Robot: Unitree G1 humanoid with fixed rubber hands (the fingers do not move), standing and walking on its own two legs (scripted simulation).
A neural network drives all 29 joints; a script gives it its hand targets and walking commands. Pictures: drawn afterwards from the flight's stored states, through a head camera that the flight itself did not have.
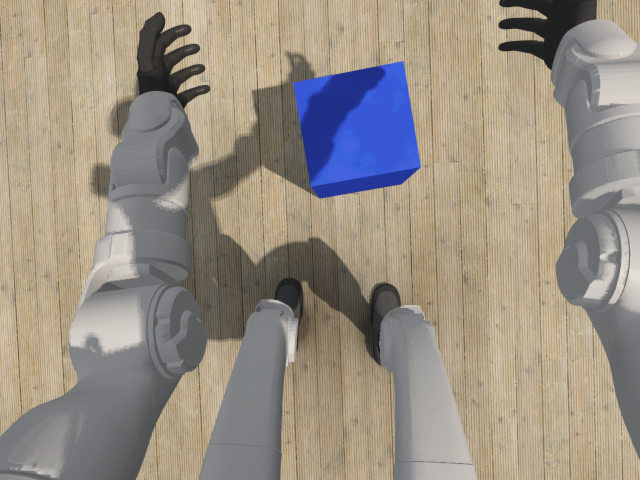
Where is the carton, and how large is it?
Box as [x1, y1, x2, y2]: [293, 61, 420, 198]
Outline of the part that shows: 403,61 293,83 310,184 320,198 399,184 420,167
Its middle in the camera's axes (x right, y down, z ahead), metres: +0.07 -0.23 +0.85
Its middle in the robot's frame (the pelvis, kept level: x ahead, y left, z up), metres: +0.56 -0.01 -0.54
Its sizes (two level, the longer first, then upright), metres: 0.210 0.200 0.250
